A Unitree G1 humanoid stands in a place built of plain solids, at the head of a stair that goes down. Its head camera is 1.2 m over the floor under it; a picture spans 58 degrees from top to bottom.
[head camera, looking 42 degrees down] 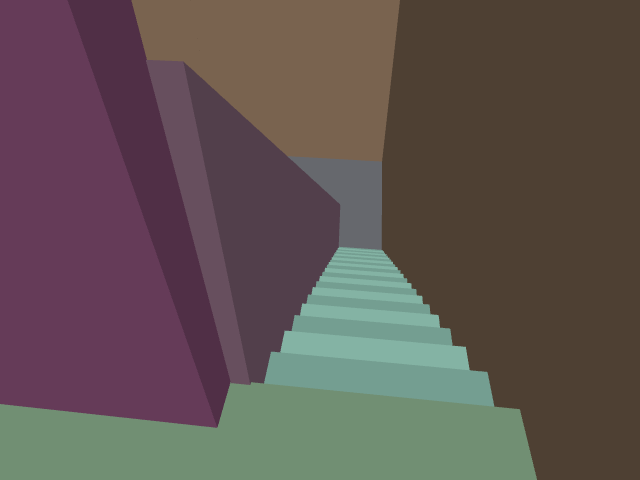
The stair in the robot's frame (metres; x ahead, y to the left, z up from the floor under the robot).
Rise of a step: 0.20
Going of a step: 0.24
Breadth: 0.79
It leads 6 degrees to the right of straight ahead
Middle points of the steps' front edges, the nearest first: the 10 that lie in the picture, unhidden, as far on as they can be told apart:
0.65 -0.18 0.00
0.89 -0.21 -0.19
1.12 -0.24 -0.39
1.36 -0.26 -0.59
1.60 -0.29 -0.78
1.84 -0.31 -0.98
2.08 -0.34 -1.17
2.32 -0.37 -1.37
2.56 -0.39 -1.57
2.80 -0.42 -1.76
